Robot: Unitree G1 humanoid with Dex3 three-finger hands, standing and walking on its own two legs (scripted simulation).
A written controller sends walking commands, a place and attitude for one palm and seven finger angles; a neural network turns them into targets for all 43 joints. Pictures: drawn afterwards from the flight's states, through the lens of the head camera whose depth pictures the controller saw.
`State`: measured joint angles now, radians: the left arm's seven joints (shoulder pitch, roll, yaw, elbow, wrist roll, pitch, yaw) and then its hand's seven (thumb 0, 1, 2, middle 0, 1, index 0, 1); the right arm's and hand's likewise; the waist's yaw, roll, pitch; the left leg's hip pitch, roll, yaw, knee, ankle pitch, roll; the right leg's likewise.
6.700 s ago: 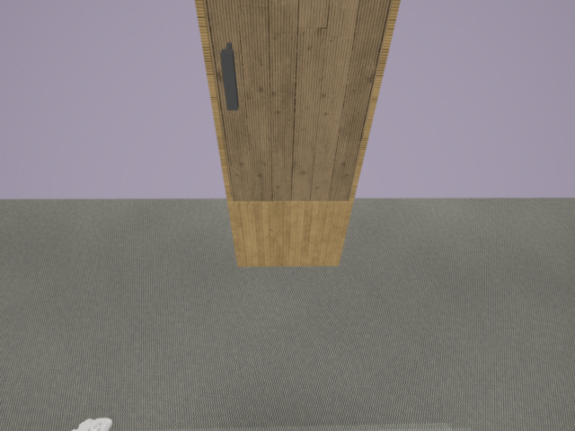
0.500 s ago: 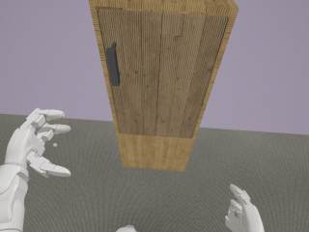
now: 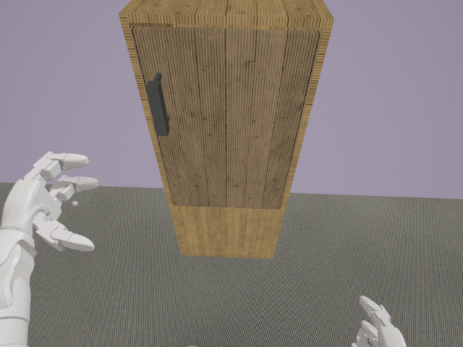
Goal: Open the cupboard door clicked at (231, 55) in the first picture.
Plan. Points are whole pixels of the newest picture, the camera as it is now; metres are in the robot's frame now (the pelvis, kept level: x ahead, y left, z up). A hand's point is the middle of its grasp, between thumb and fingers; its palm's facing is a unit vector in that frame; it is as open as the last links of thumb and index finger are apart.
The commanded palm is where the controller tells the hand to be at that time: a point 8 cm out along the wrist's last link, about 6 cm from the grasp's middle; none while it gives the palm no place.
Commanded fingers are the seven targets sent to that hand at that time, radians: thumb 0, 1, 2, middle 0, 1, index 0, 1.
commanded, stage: raise the hand with hooked fingers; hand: left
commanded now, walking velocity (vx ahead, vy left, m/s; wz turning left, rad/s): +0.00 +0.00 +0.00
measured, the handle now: (160, 104) +0.59 +0.22 +0.11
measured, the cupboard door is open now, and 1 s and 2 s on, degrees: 0 0 0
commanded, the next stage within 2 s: move the hooked fingers beside the handle in 0.24 s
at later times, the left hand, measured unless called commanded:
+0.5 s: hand (81, 192) +0.31 +0.27 +0.13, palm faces +0.08 -1.00 -0.01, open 14.0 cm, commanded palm +0.29 +0.32 +0.13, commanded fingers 0.00 -0.50 0.30 -0.30 -1.20 -0.30 -1.20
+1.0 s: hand (103, 156) +0.40 +0.28 +0.12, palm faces +0.06 -1.00 +0.00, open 14.0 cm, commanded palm +0.38 +0.32 +0.12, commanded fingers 0.00 -0.50 0.30 -0.30 -1.20 -0.30 -1.20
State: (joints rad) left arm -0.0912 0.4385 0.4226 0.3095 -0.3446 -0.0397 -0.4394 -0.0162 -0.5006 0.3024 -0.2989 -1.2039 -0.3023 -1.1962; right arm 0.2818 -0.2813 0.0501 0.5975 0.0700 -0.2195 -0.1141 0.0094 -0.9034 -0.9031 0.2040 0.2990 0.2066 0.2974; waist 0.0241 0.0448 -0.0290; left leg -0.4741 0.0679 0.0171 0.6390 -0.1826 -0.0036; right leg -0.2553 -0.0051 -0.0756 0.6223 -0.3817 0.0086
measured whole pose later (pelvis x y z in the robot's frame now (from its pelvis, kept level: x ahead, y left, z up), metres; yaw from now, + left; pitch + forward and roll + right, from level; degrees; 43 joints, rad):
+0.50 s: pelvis +0.01 -0.01 +0.00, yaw +0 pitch +2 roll -2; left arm -0.17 0.43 0.42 0.38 -0.33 -0.05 -0.44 -0.02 -0.50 0.30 -0.30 -1.20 -0.30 -1.20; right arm 0.25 -0.27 0.06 0.60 0.07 -0.21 -0.12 0.01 -0.90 -0.90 0.20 0.30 0.21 0.30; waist 0.04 0.04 -0.04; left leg -0.48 0.07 0.01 0.65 -0.20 -0.01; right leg -0.26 -0.01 -0.08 0.64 -0.40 0.00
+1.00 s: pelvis +0.01 +0.00 -0.01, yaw -1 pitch +6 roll -2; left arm -0.48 0.52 0.44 0.75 -0.26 -0.12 -0.43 -0.02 -0.50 0.30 -0.30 -1.20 -0.30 -1.20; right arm 0.33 -0.29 0.03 0.63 0.06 -0.11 -0.10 0.01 -0.90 -0.90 0.20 0.30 0.21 0.30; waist -0.02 0.03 -0.05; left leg -0.59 0.08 0.03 0.71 -0.23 0.00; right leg -0.37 0.00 -0.06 0.68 -0.42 0.01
